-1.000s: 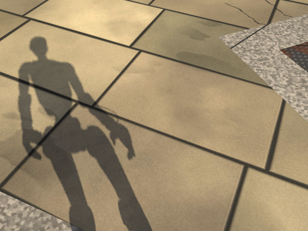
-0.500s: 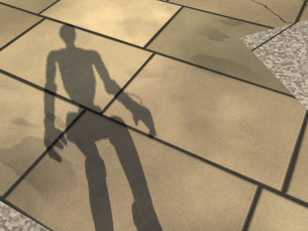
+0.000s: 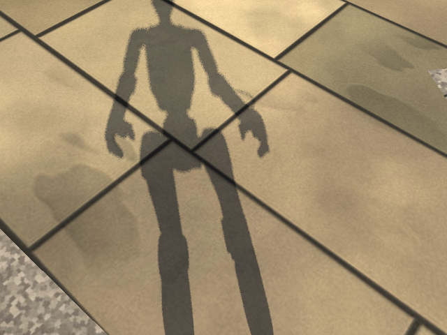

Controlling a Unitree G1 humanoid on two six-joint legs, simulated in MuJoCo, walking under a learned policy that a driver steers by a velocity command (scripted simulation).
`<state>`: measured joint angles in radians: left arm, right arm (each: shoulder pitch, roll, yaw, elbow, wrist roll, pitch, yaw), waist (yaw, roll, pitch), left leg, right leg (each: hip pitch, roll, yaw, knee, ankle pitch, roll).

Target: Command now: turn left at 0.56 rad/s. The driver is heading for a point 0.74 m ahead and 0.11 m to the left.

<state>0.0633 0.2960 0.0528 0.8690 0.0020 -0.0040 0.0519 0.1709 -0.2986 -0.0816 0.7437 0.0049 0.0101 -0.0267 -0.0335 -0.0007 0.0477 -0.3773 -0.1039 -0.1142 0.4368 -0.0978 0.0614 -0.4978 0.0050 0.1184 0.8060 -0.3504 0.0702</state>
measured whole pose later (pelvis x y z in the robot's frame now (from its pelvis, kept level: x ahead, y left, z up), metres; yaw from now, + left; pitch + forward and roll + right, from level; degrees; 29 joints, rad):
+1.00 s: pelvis +0.15 +0.06 +0.00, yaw +27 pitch +2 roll +0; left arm 0.09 0.30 0.05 0.76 -0.02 -0.08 -0.06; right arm 0.39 -0.29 -0.05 0.74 0.01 -0.06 -0.01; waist -0.06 -0.04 0.01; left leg 0.08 -0.05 -0.04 0.21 -0.32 0.05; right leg -0.62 -0.05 -0.01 0.58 0.03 0.00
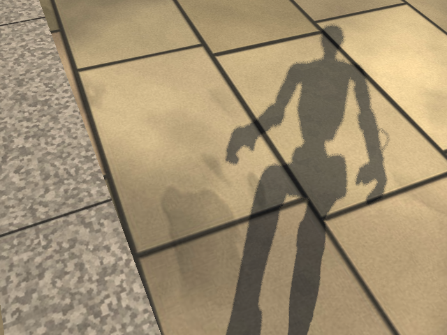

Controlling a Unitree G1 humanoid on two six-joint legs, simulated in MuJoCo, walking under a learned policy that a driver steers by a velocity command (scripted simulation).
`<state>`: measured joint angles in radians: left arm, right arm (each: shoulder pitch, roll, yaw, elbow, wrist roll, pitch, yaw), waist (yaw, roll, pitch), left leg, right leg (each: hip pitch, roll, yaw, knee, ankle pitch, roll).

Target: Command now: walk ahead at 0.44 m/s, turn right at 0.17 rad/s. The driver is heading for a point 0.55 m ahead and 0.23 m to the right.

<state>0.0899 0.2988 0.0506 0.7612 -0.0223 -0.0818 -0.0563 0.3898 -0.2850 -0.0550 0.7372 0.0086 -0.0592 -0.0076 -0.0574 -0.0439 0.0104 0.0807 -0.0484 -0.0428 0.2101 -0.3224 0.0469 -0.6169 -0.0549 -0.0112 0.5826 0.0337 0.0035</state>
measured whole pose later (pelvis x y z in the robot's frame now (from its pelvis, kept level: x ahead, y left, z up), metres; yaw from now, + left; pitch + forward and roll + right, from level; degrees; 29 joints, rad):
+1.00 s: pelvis +0.51 -0.08 +0.00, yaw -26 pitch +1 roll +2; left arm 0.09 0.27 0.03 0.64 0.01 -0.02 -0.01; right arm 0.28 -0.29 -0.05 0.82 0.02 -0.06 0.00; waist -0.07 -0.03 0.04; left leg -0.13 -0.01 0.07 0.41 -0.30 0.00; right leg -0.43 -0.01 0.03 0.52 -0.04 -0.02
